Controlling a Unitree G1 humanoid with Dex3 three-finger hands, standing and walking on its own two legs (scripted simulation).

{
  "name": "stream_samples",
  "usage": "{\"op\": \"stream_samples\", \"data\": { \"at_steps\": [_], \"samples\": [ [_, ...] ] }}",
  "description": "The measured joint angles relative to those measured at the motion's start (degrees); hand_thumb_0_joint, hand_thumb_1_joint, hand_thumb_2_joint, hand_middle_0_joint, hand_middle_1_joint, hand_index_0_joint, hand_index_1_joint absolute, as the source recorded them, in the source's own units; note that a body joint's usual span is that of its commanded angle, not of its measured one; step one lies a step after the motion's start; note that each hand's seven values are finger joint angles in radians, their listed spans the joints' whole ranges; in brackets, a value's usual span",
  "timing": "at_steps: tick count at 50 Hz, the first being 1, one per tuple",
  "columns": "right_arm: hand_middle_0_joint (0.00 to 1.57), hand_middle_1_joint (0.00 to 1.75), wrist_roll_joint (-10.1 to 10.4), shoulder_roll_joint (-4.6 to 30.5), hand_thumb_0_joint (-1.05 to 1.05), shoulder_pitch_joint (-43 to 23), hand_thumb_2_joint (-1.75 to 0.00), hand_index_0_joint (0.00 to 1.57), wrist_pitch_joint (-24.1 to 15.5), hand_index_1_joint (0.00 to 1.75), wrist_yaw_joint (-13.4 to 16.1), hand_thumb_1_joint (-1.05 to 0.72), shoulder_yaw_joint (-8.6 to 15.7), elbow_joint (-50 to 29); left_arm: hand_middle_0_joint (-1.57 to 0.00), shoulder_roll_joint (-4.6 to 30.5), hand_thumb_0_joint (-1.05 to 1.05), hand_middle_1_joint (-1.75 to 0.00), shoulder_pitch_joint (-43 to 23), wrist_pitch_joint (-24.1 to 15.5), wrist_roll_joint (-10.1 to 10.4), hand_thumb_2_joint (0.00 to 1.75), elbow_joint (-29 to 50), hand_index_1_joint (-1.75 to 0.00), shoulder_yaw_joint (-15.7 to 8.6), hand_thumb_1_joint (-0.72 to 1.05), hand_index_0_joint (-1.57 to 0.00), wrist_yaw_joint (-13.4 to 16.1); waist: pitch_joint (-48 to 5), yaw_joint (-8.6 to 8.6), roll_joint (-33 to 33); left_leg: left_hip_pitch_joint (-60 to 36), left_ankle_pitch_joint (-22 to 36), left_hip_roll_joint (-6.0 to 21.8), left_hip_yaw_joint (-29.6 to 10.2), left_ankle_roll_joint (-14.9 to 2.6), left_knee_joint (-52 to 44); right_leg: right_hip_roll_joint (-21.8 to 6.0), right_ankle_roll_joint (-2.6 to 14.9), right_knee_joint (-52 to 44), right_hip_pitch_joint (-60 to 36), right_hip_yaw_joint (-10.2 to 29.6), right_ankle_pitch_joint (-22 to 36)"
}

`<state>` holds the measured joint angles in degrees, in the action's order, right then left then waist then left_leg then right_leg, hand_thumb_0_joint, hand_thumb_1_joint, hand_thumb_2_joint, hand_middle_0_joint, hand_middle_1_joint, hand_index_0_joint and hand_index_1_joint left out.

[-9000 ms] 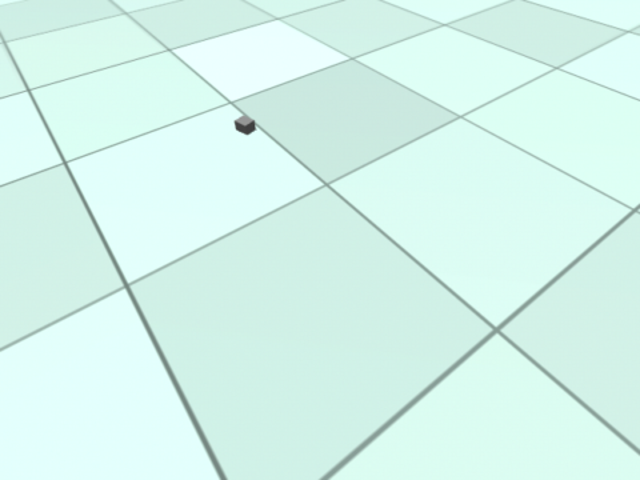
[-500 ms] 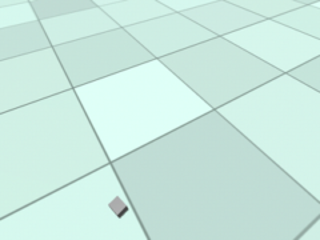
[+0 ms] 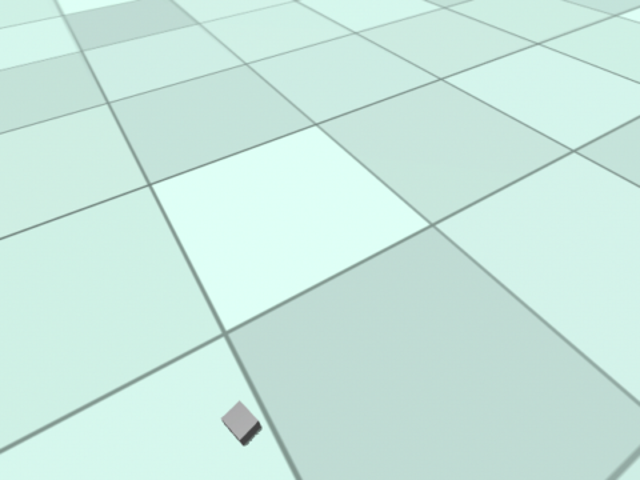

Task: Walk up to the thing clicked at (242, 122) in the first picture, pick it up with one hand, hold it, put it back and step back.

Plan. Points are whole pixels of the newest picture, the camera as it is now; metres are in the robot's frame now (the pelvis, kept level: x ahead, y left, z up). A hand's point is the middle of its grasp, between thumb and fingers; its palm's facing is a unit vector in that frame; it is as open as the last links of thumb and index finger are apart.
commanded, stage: walk up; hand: left
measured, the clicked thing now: (241, 422) +0.42 +0.28 -0.75
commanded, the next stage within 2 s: stand in 0.50 s
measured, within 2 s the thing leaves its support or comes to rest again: neither
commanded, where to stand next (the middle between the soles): +0.04 +0.03 m, yaw +0 degrees
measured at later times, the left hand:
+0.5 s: hand out of the picture +0.08 +0.26 -0.15, palm faces -0.03 -0.93 -0.37, open 7.4 cm
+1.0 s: hand out of the picture +0.06 +0.25 -0.15, palm faces -0.04 -0.94 -0.34, open 7.4 cm
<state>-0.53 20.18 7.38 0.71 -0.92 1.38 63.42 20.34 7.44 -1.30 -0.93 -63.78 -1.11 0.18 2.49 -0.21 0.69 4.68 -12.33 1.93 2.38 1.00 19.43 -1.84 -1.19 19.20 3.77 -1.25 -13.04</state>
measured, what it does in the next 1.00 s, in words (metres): stands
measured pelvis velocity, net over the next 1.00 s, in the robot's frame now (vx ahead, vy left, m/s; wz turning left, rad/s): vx -0.01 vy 0.00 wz -0.01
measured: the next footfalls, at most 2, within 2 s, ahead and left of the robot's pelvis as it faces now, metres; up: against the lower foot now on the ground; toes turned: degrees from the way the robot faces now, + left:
none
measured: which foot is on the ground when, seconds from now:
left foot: down 0.00-1.00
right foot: down 0.00-1.00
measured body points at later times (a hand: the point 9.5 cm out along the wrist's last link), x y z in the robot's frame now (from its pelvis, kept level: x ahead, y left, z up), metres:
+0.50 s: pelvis +0.00 +0.01 +0.00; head +0.01 +0.00 +0.45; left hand +0.09 +0.31 -0.13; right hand +0.08 -0.30 -0.13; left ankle -0.02 +0.13 -0.75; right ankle -0.03 -0.13 -0.75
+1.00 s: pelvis -0.01 +0.00 +0.00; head +0.00 +0.00 +0.45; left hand +0.06 +0.30 -0.13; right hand +0.06 -0.30 -0.13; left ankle -0.02 +0.13 -0.75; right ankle -0.03 -0.13 -0.75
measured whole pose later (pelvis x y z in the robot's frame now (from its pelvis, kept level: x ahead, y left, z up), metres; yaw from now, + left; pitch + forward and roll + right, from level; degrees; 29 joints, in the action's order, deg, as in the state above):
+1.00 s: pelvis -0.01 +0.00 +0.00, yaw +0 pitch -2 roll +0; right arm -0.5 20.0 6.3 -0.4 -0.6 0.7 64.5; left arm 19.9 7.3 -0.8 -0.6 -63.4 0.3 -0.1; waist 3.1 0.5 0.0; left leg 4.8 -10.0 2.0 2.8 1.1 17.0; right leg -1.7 -1.2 17.0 4.1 -0.9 -10.6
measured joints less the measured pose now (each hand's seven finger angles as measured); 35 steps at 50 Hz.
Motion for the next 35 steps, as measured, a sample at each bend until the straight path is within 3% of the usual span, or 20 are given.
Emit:
{"op": "stream_samples", "data": {
  "at_steps": [25, 35],
  "samples": [
    [0.21, 0.30, 0.2, 0.0, 0.01, -1.0, -0.90, 0.20, 0.4, 0.30, -0.1, -0.90, 0.6, -1.3, -0.20, -0.1, 0.00, -0.30, -0.5, -0.1, 0.0, 0.90, 0.7, -0.30, 0.6, 0.90, -0.21, 0.4, 0.5, 0.25, -0.3, -0.5, -0.6, -0.4, 0.8, -0.51, 0.4, -0.4, -0.53, 0.2, -0.2, 0.8, -0.2],
    [0.21, 0.30, 0.3, -0.4, 0.01, -1.5, -0.90, 0.20, -0.8, 0.30, 0.5, -0.90, -0.4, -0.1, -0.20, -0.2, 0.00, -0.30, -0.6, 0.5, 0.5, 0.90, 0.8, -0.30, 1.2, 0.90, -0.20, 0.0, 0.9, 0.62, -0.8, -0.7, 1.1, -0.4, 0.8, -0.31, -1.9, -0.3, -0.47, -1.5, -0.2, 0.8, 1.2]
  ]
}}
